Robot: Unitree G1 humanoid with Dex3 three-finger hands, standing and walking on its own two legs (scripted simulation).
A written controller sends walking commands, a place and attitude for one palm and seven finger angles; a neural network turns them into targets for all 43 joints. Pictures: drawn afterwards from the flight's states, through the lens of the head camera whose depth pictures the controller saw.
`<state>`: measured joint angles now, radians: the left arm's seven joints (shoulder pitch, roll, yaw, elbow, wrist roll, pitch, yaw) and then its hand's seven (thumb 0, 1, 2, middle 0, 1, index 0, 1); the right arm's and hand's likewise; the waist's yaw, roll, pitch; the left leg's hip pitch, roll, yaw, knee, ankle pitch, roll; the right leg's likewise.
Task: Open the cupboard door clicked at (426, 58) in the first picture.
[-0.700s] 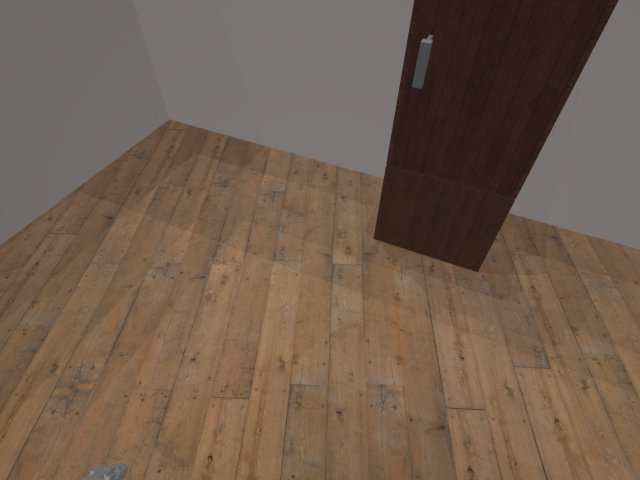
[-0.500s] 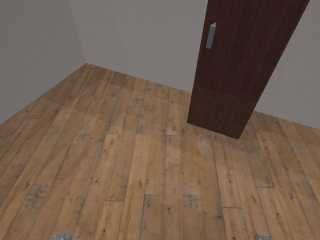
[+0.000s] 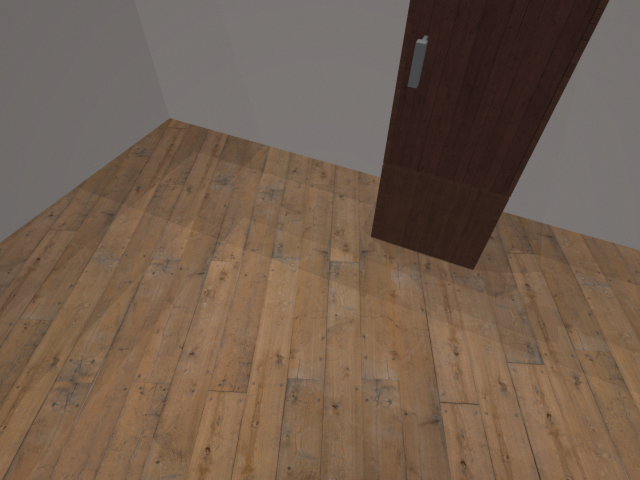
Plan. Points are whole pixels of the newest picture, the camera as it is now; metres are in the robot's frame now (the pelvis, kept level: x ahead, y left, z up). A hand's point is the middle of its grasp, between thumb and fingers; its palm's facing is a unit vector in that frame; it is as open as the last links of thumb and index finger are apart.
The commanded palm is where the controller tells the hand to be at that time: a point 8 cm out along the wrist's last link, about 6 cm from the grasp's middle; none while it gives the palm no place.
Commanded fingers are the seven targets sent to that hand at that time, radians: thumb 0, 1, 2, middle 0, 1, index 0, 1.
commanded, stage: stand and wait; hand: left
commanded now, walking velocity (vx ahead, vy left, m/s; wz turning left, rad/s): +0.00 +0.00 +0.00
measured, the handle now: (419, 61) +1.15 -0.21 +0.02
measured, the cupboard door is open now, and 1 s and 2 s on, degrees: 0 0 0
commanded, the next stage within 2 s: look at it before walking up in 0.12 s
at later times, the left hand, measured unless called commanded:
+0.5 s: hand out of the picture +0.08 +0.24 -0.15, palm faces -0.03 -0.94 -0.33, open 7.4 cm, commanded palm none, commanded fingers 0.00 0.90 0.90 -0.20 -0.30 -0.20 -0.30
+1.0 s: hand out of the picture +0.07 +0.23 -0.17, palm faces -0.04 -0.95 -0.29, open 7.4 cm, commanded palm none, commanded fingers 0.00 0.90 0.90 -0.20 -0.30 -0.20 -0.30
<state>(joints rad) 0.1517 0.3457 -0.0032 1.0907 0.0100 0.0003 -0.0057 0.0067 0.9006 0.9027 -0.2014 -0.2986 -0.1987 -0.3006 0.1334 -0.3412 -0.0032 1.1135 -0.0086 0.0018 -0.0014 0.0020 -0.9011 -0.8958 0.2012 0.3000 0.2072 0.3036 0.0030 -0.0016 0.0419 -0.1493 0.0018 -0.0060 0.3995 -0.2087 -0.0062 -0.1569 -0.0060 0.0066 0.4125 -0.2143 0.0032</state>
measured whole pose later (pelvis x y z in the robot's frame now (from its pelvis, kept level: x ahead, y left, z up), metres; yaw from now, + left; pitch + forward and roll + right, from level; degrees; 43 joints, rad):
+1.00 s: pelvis +0.02 +0.00 +0.00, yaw -3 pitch -2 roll +0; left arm 0.21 0.30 0.00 1.08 0.02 0.02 -0.01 0.00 0.90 0.90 -0.20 -0.30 -0.20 -0.30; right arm 0.15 -0.30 0.00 1.10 -0.02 0.01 0.00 0.00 -0.90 -0.90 0.20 0.30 0.21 0.30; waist 0.02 0.00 0.00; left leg -0.15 0.03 0.03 0.45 -0.28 -0.01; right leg -0.17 0.02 0.04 0.45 -0.26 -0.01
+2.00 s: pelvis +0.34 +0.00 +0.00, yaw -21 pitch +0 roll -1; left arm 0.24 0.19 0.08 1.01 0.04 0.02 -0.02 0.00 0.91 0.90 -0.19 -0.30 -0.19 -0.30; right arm 0.23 -0.17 -0.05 1.03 -0.03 -0.05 -0.03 -0.02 -0.93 -0.90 0.20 0.30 0.21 0.30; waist 0.00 -0.02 0.02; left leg -0.26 0.04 0.26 0.43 -0.19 0.09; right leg -0.50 -0.08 -0.05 1.04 -0.29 0.02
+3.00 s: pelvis +0.58 -0.16 +0.00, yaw -23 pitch -2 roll +0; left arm 0.22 0.17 0.05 1.06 0.02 0.04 0.02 0.01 0.92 0.90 -0.20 -0.30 -0.19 -0.30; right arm 0.23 -0.12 -0.04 1.09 -0.02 0.00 -0.04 0.00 -0.93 -0.90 0.20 0.30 0.21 0.30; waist 0.00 -0.03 0.09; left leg -0.16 0.05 0.18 0.45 -0.25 0.02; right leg -0.40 -0.08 -0.06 0.77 -0.31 0.04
